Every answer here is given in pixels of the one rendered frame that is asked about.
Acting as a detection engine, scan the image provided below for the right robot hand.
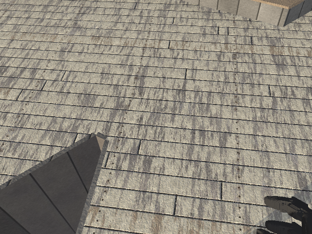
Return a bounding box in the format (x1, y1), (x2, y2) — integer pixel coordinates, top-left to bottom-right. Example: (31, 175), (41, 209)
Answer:
(256, 196), (312, 234)

